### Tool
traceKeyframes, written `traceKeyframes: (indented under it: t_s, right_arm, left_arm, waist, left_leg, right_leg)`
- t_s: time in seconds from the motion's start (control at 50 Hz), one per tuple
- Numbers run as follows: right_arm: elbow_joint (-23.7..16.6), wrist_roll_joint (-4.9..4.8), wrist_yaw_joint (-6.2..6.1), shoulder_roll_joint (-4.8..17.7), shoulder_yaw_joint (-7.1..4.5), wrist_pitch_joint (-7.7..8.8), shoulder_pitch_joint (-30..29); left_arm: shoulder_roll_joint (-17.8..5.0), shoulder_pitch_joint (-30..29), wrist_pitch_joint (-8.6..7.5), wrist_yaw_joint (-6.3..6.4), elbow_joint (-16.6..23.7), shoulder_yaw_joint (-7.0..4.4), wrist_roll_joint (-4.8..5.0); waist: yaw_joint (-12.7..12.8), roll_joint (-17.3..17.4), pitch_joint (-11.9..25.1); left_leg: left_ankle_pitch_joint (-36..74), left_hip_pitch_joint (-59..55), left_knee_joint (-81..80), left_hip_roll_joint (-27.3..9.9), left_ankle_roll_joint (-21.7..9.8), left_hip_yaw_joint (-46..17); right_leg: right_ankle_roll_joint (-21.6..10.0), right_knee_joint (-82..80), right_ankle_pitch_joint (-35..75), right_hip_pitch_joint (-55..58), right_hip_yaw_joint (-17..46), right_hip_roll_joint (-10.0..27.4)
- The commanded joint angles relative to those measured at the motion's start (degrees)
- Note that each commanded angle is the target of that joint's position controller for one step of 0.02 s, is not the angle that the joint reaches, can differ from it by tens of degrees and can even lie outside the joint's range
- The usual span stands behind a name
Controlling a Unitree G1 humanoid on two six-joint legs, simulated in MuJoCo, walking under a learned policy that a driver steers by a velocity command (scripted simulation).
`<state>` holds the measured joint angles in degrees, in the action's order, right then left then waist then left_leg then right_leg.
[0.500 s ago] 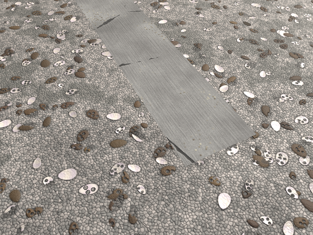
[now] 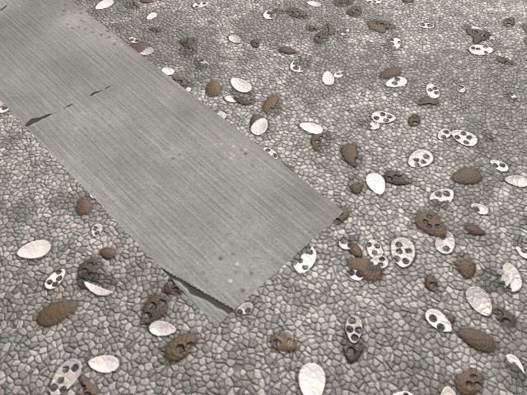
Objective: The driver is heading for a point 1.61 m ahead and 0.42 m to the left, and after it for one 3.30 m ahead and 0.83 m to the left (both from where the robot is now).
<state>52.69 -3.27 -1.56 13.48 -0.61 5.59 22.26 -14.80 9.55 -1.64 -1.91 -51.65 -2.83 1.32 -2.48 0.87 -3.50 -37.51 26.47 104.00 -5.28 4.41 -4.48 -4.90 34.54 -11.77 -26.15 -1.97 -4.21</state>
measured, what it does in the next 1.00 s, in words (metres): walks ahead, turning left: left foot, then right foot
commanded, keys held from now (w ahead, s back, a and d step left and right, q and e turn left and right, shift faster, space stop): w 0.02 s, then w+q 0.90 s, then w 0.08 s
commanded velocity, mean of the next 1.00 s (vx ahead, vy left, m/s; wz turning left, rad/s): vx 0.50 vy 0.00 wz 0.33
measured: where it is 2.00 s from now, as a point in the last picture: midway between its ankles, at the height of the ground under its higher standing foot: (141, 171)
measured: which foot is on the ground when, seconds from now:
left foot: up 0.00-0.28, down 0.30-0.82, up 0.84-1.00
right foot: down 0.00-0.34, up 0.36-0.80, down 0.82-1.00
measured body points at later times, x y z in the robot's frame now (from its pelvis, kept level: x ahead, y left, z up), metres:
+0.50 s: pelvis +0.32 +0.09 +0.02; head +0.35 +0.12 +0.47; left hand +0.42 +0.37 -0.11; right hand +0.41 -0.17 -0.10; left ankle +0.35 +0.16 -0.72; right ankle +0.33 -0.07 -0.65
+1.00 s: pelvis +0.62 +0.11 +0.02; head +0.64 +0.12 +0.47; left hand +0.61 +0.41 -0.09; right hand +0.83 -0.10 -0.10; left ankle +0.53 +0.22 -0.64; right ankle +0.68 +0.02 -0.72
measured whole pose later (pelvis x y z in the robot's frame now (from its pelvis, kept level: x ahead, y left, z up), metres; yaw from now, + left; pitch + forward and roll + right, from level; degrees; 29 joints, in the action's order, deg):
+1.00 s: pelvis +0.62 +0.11 +0.02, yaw +26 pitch +2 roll -2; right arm 45.3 -1.5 -1.0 16.4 -4.9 2.6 16.1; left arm -13.8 9.8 -6.2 -0.5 -48.3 -4.0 -0.3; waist 0.7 2.4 -0.4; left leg -20.0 30.1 65.3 -1.6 -2.0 -4.3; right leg -2.0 20.5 -9.6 -13.3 -2.4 -2.6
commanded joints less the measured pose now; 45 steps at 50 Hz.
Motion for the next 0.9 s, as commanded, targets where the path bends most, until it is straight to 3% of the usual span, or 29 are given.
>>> traceKeyframes:
  t_s: [0.02,0.04,0.06,0.1,0.12,0.18,0.22,0.26,0.28,0.3,0.32,0.34,0.36,0.38,0.4,0.42,0.44,0.46,0.5,0.58,0.64,0.74,0.78,0.8,0.82,0.84,0.86,0.88,0.9]
  right_arm:
    - [-6.5,0.53,-1.24,4.34,-1.39,0.37,1.72]
    - [-5.86,1.28,-1.41,3.28,-1.48,-0.61,1.9]
    - [-6.77,1.82,-1.43,2.67,-1.85,-1.04,-0.91]
    - [-7.16,3.49,-0.99,2.6,-2.19,-0.39,-5.2]
    - [-6.53,3.34,-0.33,2.49,-2.21,0.06,-6.63]
    - [-8.54,1.7,0.96,2.9,-2.08,-0.5,-13.24]
    - [-10.44,1.79,1.58,4.76,-2.63,-0.74,-17.66]
    - [-11.57,2.05,2.4,5.48,-3.22,-0.65,-19.33]
    - [-11.34,2.27,2.75,5.78,-3.62,-0.64,-17.23]
    - [-9.82,2.57,2.94,6.93,-4.55,-0.82,-11.51]
    - [-6.74,2.63,2.96,9.49,-6.13,-1.12,-1.88]
    - [-5.59,2.22,2.89,15.83,-7.81,-1.22,4.36]
    - [-4.99,1.44,3.43,14.13,-7.28,-1.16,7.57]
    - [-5.97,2.24,3.09,11.59,-6.41,-0.85,5.09]
    - [-7.84,3.15,2.71,10.62,-6.11,-0.7,0.34]
    - [-8.63,3.37,2.59,9.75,-5.86,-0.51,-3.95]
    - [-9.29,3.2,2.39,8.44,-5.54,-0.19,-6.51]
    - [-9.71,3.05,2.22,7.53,-5.26,-0.26,-7.62]
    - [-9.42,2.36,1.69,7.96,-5.39,-0.11,-6.57]
    - [-7.53,1.66,0.01,9.03,-5.79,-0.65,-1.82]
    - [-6.47,1.74,0.3,8.62,-5.73,-0.98,-0.03]
    - [-4.9,1.45,-0.07,8.06,-5.84,-1.92,2.09]
    - [-5.43,1.67,-0.48,8.59,-6.09,-2.36,0.92]
    - [-6.33,1.72,-0.39,8.13,-5.91,-2.41,-0.81]
    - [-7.89,2.16,0.05,6.72,-5.29,-2.12,-3.51]
    - [-8.92,1.95,0.35,3.41,-4.31,-1.66,0.8]
    - [-9.22,1.16,0.37,3.06,-3.46,-1.46,6.28]
    - [-8.39,0.65,0.22,8.81,-4.79,-1.71,3.34]
    - [-9.42,1.23,0.18,10.36,-5.31,-2.0,-1.96]
  left_arm:
    - [-6.91,4.24,-1.73,0.95,2.84,-1.17,-1.13]
    - [-5.95,0.26,-2.42,0.61,2.85,-0.81,-1.11]
    - [-5.79,-3.25,-2.69,0.88,3.51,-0.52,-0.57]
    - [-6.55,-2.3,-3.8,2.21,2.8,-0.82,-2.17]
    - [-6.31,-0.17,-4.14,2.78,2.11,-0.84,-2.05]
    - [-8.57,3.64,-4.16,2.97,-0.33,-2.0,-0.06]
    - [-8.98,6.6,-3.19,2.97,-2.03,-2.72,0.35]
    - [-9.2,7.21,-2.09,3.0,-2.76,-3.23,0.05]
    - [-9.23,5.9,-1.6,3.0,-2.29,-3.34,-0.1]
    - [-9.07,4.21,-1.08,2.97,-1.65,-3.3,-0.14]
    - [-7.7,4.06,-0.63,3.17,-0.8,-2.83,-0.75]
    - [-2.92,9.77,-1.46,2.76,0.44,-1.27,-1.95]
    - [-2.68,8.76,-3.13,1.88,0.26,-0.77,-2.1]
    - [-6.45,4.04,-4.73,1.28,1.2,-1.74,-0.08]
    - [-7.07,-1.82,-5.53,1.43,3.22,-1.75,0.53]
    - [-6.31,-4.34,-5.82,1.94,3.75,-1.81,-0.53]
    - [-6.73,-4.19,-5.52,2.57,3.5,-2.36,-1.64]
    - [-6.43,-3.81,-4.94,2.79,3.41,-2.46,-1.86]
    - [-5.39,-3.59,-3.97,3.12,3.26,-2.55,-2.08]
    - [-3.14,-11.39,-3.9,3.15,6.22,-1.95,-1.83]
    - [-2.38,-15.75,-4.47,2.43,8.23,-1.55,-1.32]
    - [-4.3,-19.48,-5.76,1.55,11.37,-1.6,-0.62]
    - [-5.8,-16.25,-6.76,1.34,10.91,-2.07,-0.38]
    - [-7.24,-10.7,-7.16,1.57,9.47,-2.78,-0.63]
    - [-9.71,-1.62,-7.32,1.9,7.76,-3.71,-1.5]
    - [-14.4,8.29,-6.8,2.46,6.9,-5.09,-2.5]
    - [-12.99,9.94,-5.96,1.81,5.24,-4.8,-1.34]
    - [-7.72,7.04,-5.55,1.92,6.46,-3.63,-0.55]
    - [-5.58,3.44,-5.08,2.06,7.32,-2.96,-0.58]
  waist:
    - [0.2,6.26,13.18]
    - [-2.09,1.94,7.55]
    - [-3.11,-0.01,1.06]
    - [-1.94,-5.06,-0.15]
    - [-0.57,-6.33,1.98]
    - [2.35,-5.17,2.16]
    - [4.04,-2.4,-0.05]
    - [4.0,-2.0,-1.29]
    - [2.65,-2.75,0.18]
    - [-0.37,-2.39,4.03]
    - [-3.72,0.38,9.52]
    - [-2.3,13.52,15.82]
    - [-3.56,17.9,21.21]
    - [-4.08,13.0,16.69]
    - [-3.55,6.55,11.76]
    - [-1.33,1.26,7.9]
    - [0.92,0.65,7.76]
    - [2.15,1.63,8.26]
    - [2.8,2.32,7.76]
    - [0.71,2.58,5.19]
    - [-0.96,4.36,4.0]
    - [-2.1,4.94,3.0]
    - [-0.11,6.58,3.88]
    - [2.8,6.72,6.68]
    - [7.31,5.42,13.27]
    - [8.58,-4.59,23.04]
    - [6.33,-18.43,26.53]
    - [6.89,-11.7,18.54]
    - [7.06,-6.5,11.04]
  left_leg:
    - [14.81,23.21,-9.03,-5.12,-1.9,-2.11]
    - [14.71,19.5,-12.82,-6.52,-2.31,-2.01]
    - [19.05,11.82,-29.91,-6.62,-1.57,-1.24]
    - [34.35,-0.32,-49.23,-3.73,-0.96,2.08]
    - [43.25,-3.96,-55.6,-1.97,-1.05,3.5]
    - [46.42,0.55,-64.86,-1.18,-3.37,2.72]
    - [41.69,6.69,-66.82,-0.35,-6.37,2.44]
    - [35.43,10.45,-67.3,0.57,-9.1,2.83]
    - [32.56,7.45,-67.94,1.93,-10.38,4.37]
    - [32.0,-0.81,-68.91,4.35,-11.6,6.77]
    - [34.82,-13.82,-69.31,6.18,-12.91,5.59]
    - [29.28,-34.29,-73.58,-5.5,-21.43,-17.79]
    - [16.2,-44.83,-86.54,-11.52,-25.85,-41.43]
    - [8.74,-43.67,-88.43,-12.17,-23.37,-40.88]
    - [12.19,-36.05,-88.54,-10.56,-21.43,-34.91]
    - [19.59,-27.48,-88.57,-9.12,-20.73,-29.31]
    - [26.59,-22.28,-88.94,-7.16,-19.23,-24.52]
    - [30.31,-19.46,-89.92,-5.52,-18.65,-21.91]
    - [36.54,-16.98,-90.9,-4.0,-18.68,-17.72]
    - [38.52,-15.37,-91.63,-1.61,-17.48,-13.43]
    - [35.51,-13.41,-90.96,0.02,-15.44,-12.76]
    - [36.06,-19.89,-85.9,-1.71,-15.14,-18.68]
    - [40.54,-22.13,-81.97,-2.13,-14.72,-20.93]
    - [45.7,-20.99,-77.55,-0.24,-13.62,-20.02]
    - [47.43,-14.96,-67.08,2.17,-11.88,-17.29]
    - [33.67,1.19,-48.26,9.18,-7.4,-10.25]
    - [3.2,14.07,-36.98,10.31,-6.22,-7.59]
    - [6.39,18.94,-31.29,5.52,-6.2,-7.74]
    - [11.71,19.01,-30.95,3.56,-6.04,-5.45]
  right_leg:
    - [-17.04,-16.56,11.74,20.34,35.31,28.4]
    - [-14.96,-17.03,13.42,9.46,29.63,26.36]
    - [-11.5,-21.02,12.11,-2.79,18.2,19.22]
    - [-8.72,-21.14,18.03,-9.73,6.11,10.69]
    - [-8.41,-20.98,17.84,-7.43,3.76,9.42]
    - [-8.18,-22.48,17.81,7.6,6.52,15.15]
    - [-6.69,-21.02,15.01,16.49,6.76,18.02]
    - [-5.17,-17.79,18.22,23.23,5.69,19.41]
    - [-4.06,-14.08,25.79,24.65,3.87,18.61]
    - [-2.53,-6.7,33.79,24.22,1.09,16.45]
    - [-0.5,6.36,34.73,19.95,-2.33,12.22]
    - [3.77,29.57,14.6,-1.18,-4.18,4.44]
    - [4.8,40.75,-18.12,-15.04,3.71,-1.97]
    - [3.06,43.59,-16.61,-22.79,8.38,1.53]
    - [1.84,40.51,-11.61,-22.39,8.07,4.0]
    - [1.66,34.99,-8.26,-19.87,7.81,6.1]
    - [1.68,29.18,-6.21,-14.65,8.04,8.19]
    - [2.01,25.94,-5.03,-10.74,7.88,8.46]
    - [3.52,20.2,-2.62,-8.64,6.72,7.82]
    - [6.48,5.13,9.85,-8.94,6.2,5.63]
    - [6.49,-3.14,16.46,-4.79,5.45,3.68]
    - [5.9,-9.58,13.33,-3.24,6.52,2.59]
    - [4.53,-11.88,9.57,1.17,6.3,2.47]
    - [2.85,-13.58,10.22,9.24,5.59,2.68]
    - [-0.34,-10.5,10.56,24.07,9.54,8.09]
    - [-7.94,-9.46,7.73,46.5,26.07,20.47]
    - [-13.23,-14.3,-1.09,53.39,44.08,29.06]
    - [-10.75,-15.51,-9.51,46.71,40.56,27.51]
    - [-8.04,-17.59,-7.48,37.46,32.18,24.72]
Next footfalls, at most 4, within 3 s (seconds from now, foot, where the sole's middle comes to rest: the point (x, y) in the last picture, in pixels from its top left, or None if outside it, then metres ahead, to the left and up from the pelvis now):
0.30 left None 0.39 0.16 -0.76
0.82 right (251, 279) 0.71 0.04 -0.76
1.30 left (122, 239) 0.85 0.40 -0.76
1.84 right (175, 143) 1.21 0.27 -0.76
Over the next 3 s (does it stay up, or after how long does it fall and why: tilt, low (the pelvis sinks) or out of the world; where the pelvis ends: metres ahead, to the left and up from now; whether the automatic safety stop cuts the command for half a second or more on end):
stays up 1.53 0.37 0.02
